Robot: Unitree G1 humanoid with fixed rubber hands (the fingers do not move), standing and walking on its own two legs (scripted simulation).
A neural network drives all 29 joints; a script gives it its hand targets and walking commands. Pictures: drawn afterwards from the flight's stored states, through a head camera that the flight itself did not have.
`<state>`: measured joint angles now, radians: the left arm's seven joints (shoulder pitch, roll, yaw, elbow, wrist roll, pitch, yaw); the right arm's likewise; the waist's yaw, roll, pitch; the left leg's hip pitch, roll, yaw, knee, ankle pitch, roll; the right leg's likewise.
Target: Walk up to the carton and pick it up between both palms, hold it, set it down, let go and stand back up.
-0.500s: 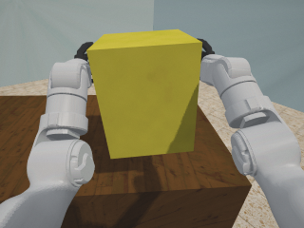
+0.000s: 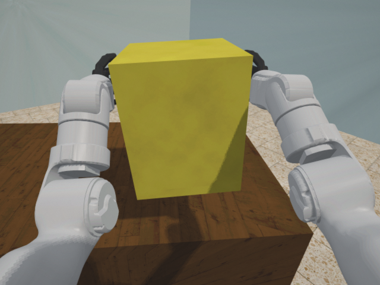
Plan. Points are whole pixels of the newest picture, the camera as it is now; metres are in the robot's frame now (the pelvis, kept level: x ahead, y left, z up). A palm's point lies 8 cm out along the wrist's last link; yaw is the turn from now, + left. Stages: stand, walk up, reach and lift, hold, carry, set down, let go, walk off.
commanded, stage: hold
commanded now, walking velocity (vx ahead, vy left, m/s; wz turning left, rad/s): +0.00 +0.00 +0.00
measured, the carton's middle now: (182, 113) +0.37 -0.01 +0.29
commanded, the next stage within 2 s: none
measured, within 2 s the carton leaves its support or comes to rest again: neither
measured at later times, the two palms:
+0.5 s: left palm (102, 87) +0.37 +0.14 +0.34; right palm (259, 84) +0.35 -0.15 +0.35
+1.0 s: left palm (103, 89) +0.37 +0.14 +0.34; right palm (258, 85) +0.36 -0.15 +0.35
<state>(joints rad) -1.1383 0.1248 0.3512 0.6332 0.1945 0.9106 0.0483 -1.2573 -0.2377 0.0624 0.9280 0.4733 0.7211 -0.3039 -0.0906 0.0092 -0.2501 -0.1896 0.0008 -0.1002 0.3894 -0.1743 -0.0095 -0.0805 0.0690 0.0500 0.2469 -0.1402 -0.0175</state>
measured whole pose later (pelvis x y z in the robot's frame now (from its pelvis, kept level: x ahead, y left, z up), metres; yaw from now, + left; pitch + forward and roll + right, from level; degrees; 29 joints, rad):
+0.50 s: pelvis +0.00 +0.00 +0.00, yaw -1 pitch -1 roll -2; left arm -1.17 0.13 0.36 0.69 0.20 0.90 0.04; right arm -1.29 -0.24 0.06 0.98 0.46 0.72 -0.29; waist -0.08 0.01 -0.26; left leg -0.20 0.00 -0.09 0.39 -0.17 -0.01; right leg -0.10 0.07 0.06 0.26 -0.14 -0.02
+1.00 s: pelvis +0.00 +0.00 +0.00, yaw +0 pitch -1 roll -2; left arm -1.14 0.12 0.35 0.65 0.21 0.91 0.04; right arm -1.27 -0.24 0.07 0.96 0.47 0.72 -0.29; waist -0.09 0.01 -0.25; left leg -0.19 0.00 -0.09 0.39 -0.18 -0.01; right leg -0.08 0.07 0.06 0.25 -0.14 -0.02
